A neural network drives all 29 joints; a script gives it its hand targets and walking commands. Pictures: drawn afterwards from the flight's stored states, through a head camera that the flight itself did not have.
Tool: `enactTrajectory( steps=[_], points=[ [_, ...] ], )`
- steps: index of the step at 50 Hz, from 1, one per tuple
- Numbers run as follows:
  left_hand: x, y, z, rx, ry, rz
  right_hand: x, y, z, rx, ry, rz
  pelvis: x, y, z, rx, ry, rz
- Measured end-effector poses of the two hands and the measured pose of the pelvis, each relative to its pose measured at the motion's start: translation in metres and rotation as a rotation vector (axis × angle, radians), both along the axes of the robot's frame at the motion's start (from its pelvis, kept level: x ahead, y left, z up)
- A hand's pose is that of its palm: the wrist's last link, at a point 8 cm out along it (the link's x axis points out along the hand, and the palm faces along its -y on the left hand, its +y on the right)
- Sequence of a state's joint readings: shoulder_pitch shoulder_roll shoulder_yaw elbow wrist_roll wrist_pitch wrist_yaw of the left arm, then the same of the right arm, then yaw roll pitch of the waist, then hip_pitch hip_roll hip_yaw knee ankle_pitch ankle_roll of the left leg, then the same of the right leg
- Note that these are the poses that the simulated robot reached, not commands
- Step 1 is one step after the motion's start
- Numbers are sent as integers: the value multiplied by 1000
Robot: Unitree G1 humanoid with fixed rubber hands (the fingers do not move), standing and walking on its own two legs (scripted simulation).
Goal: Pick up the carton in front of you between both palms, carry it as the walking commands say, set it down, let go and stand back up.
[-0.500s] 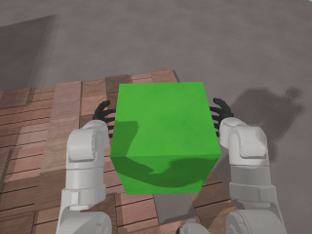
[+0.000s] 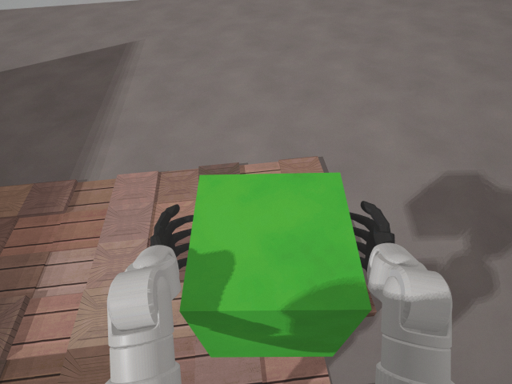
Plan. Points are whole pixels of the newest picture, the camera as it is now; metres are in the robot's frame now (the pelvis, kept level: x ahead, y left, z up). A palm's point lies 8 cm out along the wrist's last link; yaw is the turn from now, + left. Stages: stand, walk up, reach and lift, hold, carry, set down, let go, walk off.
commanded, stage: carry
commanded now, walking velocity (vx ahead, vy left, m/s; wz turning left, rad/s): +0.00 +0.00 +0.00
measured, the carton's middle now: (270, 271) +0.30 +0.00 +0.02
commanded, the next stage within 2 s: none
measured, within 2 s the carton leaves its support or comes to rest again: neither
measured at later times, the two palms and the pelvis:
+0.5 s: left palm (174, 198) +0.40 +0.16 +0.09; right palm (356, 199) +0.39 -0.14 +0.09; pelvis +0.11 +0.02 -0.02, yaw -2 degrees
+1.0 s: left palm (180, 171) +0.46 +0.16 +0.10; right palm (351, 165) +0.46 -0.14 +0.11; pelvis +0.10 +0.00 -0.02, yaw +0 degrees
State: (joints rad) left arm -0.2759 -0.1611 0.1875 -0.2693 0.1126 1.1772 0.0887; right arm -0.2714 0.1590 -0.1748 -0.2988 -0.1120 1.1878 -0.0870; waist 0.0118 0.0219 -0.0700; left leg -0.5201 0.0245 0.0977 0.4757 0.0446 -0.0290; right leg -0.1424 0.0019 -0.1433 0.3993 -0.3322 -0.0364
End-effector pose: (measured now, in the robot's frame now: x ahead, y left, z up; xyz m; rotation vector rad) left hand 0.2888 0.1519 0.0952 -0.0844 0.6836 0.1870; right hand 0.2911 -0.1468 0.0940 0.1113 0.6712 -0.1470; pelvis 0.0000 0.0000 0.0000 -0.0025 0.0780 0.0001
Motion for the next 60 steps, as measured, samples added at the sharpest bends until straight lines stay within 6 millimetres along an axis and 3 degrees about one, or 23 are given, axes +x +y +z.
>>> enactTrajectory(
  steps=[4,10,19,30,39,44,52,60],
  points=[
    [37,11,-16,-5,-22,-37,32,11,-8,-60,-22,6,48,13,-20,-16,-20,-11],
    [59,16,-44,-23,59,-45,53,17,-29,-93,60,14,79,19,-27,-13,-19,-25],
    [85,14,-29,23,41,-71,75,14,-21,-69,43,0,109,20,-17,-43,-17,-26],
    [141,7,16,116,1,-130,133,7,20,-136,1,59,107,16,-19,-55,-38,-20],
    [169,9,31,117,66,-122,169,8,38,-133,64,81,100,11,-19,-52,-29,-17],
    [173,9,25,107,96,-109,175,8,31,-120,93,81,100,8,-19,-48,-23,-13],
    [164,6,4,87,127,-85,166,5,7,-100,124,75,99,2,-18,-38,-20,-1],
    [163,-1,3,77,89,-69,164,-2,5,-90,86,68,96,-5,-16,-26,-11,2]
  ],
)
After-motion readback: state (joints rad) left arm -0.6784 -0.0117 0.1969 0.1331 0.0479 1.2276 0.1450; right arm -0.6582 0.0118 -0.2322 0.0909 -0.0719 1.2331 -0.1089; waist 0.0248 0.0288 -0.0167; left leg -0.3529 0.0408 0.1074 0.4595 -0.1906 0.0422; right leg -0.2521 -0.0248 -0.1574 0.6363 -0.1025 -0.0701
